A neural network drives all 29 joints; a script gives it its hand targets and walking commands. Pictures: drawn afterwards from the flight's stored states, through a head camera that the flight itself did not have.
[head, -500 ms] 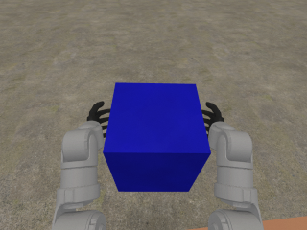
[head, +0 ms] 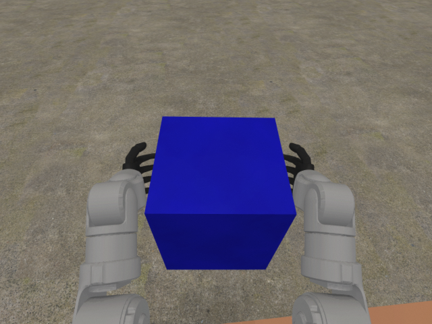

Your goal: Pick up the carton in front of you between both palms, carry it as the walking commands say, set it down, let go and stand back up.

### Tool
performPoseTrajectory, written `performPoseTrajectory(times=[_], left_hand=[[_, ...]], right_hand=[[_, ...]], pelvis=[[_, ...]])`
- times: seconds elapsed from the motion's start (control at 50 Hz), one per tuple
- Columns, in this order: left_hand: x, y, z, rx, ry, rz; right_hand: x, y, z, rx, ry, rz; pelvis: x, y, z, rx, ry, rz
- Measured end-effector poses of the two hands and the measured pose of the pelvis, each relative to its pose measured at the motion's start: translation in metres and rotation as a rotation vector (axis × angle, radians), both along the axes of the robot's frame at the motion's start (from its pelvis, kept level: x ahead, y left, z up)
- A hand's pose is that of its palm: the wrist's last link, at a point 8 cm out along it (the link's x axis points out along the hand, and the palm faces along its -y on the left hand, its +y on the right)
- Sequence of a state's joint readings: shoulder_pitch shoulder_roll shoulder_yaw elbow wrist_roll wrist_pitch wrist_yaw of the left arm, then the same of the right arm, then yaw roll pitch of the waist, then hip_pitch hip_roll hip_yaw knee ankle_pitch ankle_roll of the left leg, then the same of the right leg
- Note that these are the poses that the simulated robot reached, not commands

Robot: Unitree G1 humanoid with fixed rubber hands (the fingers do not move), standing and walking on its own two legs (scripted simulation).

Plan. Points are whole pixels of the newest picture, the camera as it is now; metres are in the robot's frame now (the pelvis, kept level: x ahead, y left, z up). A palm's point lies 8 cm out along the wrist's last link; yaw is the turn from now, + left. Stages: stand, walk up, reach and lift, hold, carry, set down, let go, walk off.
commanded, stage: carry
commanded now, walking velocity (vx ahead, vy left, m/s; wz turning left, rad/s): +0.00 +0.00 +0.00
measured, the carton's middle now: (217, 198) +0.34 +0.00 +0.06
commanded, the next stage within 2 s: none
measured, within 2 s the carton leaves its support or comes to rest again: neither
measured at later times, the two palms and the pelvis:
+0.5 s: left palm (133, 181) +0.32 +0.15 +0.13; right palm (302, 183) +0.33 -0.15 +0.12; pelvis +0.00 +0.00 +0.00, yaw +0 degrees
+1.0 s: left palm (144, 129) +0.48 +0.16 +0.12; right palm (280, 127) +0.49 -0.14 +0.12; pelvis +0.15 +0.00 +0.00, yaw +0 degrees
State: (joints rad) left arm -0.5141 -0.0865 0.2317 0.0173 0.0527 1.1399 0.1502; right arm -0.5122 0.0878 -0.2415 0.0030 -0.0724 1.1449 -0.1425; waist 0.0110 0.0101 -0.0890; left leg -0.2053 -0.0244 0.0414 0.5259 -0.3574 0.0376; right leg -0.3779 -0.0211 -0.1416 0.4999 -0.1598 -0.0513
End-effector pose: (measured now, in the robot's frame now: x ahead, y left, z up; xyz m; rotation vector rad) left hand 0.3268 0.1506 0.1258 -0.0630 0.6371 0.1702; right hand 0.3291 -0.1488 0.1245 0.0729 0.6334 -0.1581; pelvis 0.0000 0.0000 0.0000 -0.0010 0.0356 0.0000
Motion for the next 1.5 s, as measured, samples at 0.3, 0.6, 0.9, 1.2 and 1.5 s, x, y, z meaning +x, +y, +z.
performPoseTrajectory(times=[0.3, 0.6, 0.9, 1.2, 1.5], left_hand=[[-0.005, 0.001, -0.001, -0.002, 0.000, 0.001], [0.022, -0.011, 0.001, 0.003, 0.001, -0.010], [0.104, -0.002, -0.003, 0.002, -0.009, 0.050], [0.248, 0.011, -0.047, -0.044, 0.059, -0.054], [0.448, 0.000, -0.074, -0.025, -0.096, -0.027]], right_hand=[[-0.005, 0.001, -0.001, 0.000, 0.000, 0.000], [0.017, -0.011, -0.002, -0.003, 0.001, -0.007], [0.119, -0.002, -0.003, 0.020, -0.009, 0.035], [0.224, 0.012, -0.043, -0.021, 0.059, -0.076], [0.441, 0.000, -0.065, -0.028, -0.095, -0.028]], pelvis=[[-0.004, 0.001, -0.001, 0.000, -0.003, 0.001], [0.025, -0.008, -0.003, -0.002, 0.014, 0.013], [0.103, -0.016, 0.008, 0.022, 0.052, 0.001], [0.238, 0.034, -0.016, -0.003, 0.042, 0.006], [0.441, 0.015, -0.080, 0.053, 0.025, 0.026]])
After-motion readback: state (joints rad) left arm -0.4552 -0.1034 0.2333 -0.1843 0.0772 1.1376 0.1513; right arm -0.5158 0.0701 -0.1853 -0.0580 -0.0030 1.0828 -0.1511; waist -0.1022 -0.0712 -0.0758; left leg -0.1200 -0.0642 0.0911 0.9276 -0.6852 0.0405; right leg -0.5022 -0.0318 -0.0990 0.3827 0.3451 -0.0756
